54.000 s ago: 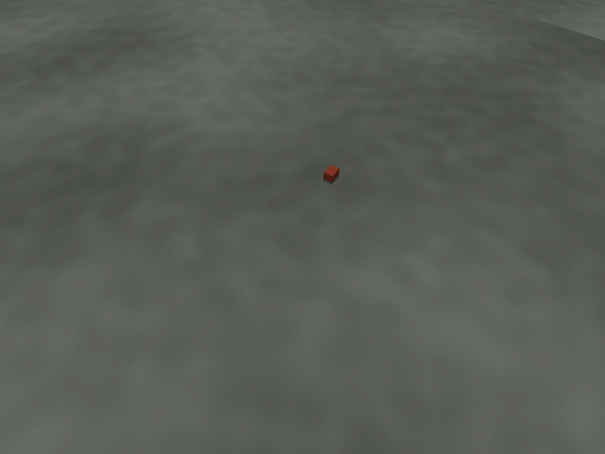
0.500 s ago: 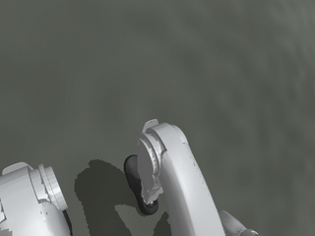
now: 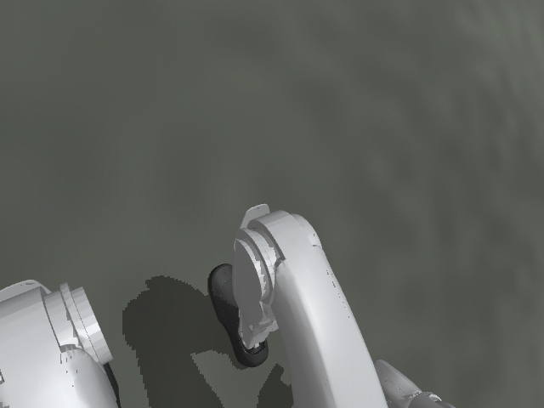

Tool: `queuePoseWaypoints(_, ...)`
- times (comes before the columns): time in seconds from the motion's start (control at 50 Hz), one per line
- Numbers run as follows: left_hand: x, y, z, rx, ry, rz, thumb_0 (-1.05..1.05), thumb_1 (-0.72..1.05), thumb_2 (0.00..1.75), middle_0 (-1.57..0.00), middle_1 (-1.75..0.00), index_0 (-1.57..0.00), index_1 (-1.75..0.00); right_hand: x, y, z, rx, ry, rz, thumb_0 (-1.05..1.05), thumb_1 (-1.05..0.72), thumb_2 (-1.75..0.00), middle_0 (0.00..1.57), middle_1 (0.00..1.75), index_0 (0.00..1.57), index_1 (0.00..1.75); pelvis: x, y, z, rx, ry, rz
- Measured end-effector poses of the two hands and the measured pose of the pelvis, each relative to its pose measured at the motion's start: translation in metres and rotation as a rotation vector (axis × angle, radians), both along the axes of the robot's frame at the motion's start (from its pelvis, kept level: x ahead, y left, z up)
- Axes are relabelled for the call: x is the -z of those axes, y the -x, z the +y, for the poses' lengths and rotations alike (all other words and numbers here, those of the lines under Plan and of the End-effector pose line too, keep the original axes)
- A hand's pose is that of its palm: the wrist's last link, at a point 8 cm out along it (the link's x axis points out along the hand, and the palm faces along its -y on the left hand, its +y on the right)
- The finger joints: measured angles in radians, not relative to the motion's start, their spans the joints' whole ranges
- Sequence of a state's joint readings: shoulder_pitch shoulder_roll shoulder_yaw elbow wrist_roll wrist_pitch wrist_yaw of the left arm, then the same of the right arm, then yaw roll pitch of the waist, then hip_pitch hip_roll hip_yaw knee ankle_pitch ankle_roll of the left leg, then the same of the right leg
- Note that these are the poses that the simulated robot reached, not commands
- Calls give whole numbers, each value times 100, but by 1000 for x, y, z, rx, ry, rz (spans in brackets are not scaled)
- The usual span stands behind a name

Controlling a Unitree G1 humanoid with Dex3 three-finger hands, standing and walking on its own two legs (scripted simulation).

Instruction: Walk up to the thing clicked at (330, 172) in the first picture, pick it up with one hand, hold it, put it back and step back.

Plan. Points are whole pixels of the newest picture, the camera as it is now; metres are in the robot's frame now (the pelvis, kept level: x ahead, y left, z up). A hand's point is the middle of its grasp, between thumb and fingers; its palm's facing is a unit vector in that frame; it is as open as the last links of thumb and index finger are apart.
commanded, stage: open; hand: left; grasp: from above
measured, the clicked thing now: out of the picture +0.46 +0.31 -0.28
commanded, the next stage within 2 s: withdraw in 0.62 s
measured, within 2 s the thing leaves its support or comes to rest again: neither
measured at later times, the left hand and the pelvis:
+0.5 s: hand out of the picture +0.45 +0.30 -0.26, palm faces -0.45 -0.13 -0.88, open 12.1 cm; pelvis +0.00 +0.00 +0.00, yaw +0 degrees
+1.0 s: hand out of the picture +0.48 +0.32 -0.21, palm faces -0.31 -0.13 -0.94, open 12.9 cm; pelvis +0.01 +0.00 +0.01, yaw +0 degrees
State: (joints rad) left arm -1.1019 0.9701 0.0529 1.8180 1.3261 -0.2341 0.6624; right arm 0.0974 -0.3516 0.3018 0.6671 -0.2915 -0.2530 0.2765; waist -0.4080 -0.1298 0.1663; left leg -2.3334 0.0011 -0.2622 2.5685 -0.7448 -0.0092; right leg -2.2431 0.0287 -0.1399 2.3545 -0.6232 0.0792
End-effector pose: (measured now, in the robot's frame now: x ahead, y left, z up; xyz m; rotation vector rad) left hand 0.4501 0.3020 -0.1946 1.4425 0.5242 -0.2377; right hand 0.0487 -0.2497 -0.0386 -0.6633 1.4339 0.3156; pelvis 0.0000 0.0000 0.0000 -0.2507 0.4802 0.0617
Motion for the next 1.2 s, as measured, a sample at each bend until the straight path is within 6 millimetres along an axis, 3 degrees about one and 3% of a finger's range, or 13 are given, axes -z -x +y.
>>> queuePoseWaypoints(0.34, 3, 1, 0, -2, 1, 5, 0, -9, 64, -60, -73, -46, -62, -7, -2, 1, -15, -2, 1, 0, -91, -90, 20, 30, 20, 30, -4, 1, 0, -2, 6, -1)
queuePoseWaypoints(0.58, 5, -8, -2, -10, 0, -9, 0, -21, 75, -37, -76, -34, -74, -10, 4, 1, 4, 11, 11, 0, -91, -90, 20, 30, 20, 30, -5, 1, 1, 2, 11, 4)
queuePoseWaypoints(0.84, 4, -10, 3, -32, 5, -11, 0, -27, 80, -28, -80, -28, -80, -11, 9, 4, 30, 9, 20, 0, -91, -90, 20, 30, 20, 30, -6, 0, 2, 2, 13, 12)
queuePoseWaypoints(0.96, -24, -21, 13, -59, -12, -124, 0, -30, 82, -28, -80, -28, -80, -11, 6, 2, 71, -5, 19, 0, -91, -90, 20, 30, 20, 30, -9, -5, 1, 0, 7, 52)
queuePoseWaypoints(1.08, -82, -24, 27, -99, -77, -175, 0, -31, 84, -26, -80, -26, -81, -1, -12, -6, 162, -46, -20, 0, -91, -90, 20, 30, 20, 30, -17, -11, -1, -14, -15, 113)
queuePoseWaypoints(1.2, -146, -14, 32, -127, -101, -105, 0, -31, 85, -27, -79, -26, -80, 5, -38, -12, 239, -80, -86, 0, -91, -90, 20, 30, 20, 30, -38, -8, -3, -45, -60, 138)
